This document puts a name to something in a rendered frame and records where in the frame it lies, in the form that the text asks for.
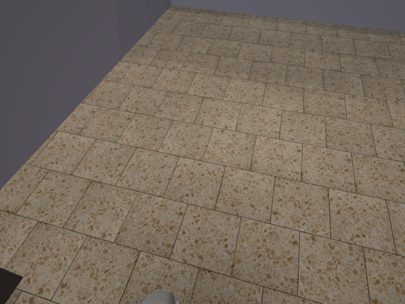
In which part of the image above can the cabinet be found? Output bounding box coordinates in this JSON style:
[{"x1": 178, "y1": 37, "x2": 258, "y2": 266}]
[{"x1": 0, "y1": 268, "x2": 23, "y2": 304}]

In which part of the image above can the left robot thigh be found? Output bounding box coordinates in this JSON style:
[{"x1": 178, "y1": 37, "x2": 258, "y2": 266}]
[{"x1": 141, "y1": 291, "x2": 180, "y2": 304}]

